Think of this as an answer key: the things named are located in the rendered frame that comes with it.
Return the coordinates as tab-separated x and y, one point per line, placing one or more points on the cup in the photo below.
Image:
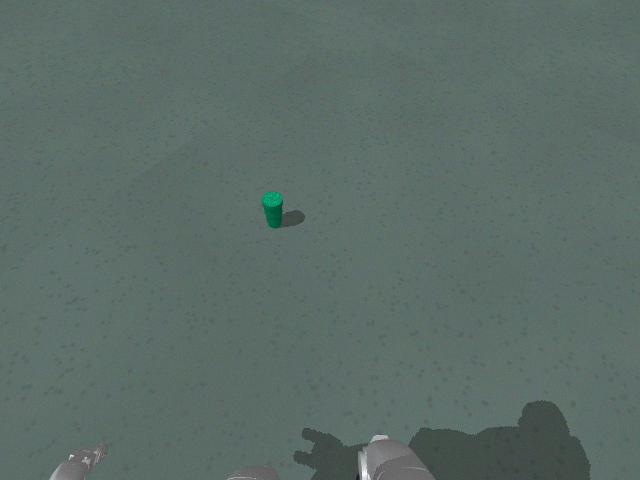
272	202

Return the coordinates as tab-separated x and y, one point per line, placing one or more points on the left robot hand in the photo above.
80	463

